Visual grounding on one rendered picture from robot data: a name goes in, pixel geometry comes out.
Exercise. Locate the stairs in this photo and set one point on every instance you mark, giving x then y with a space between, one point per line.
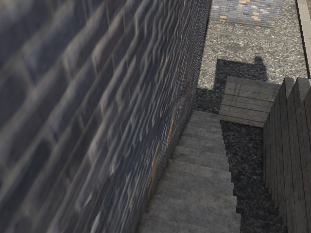
195 192

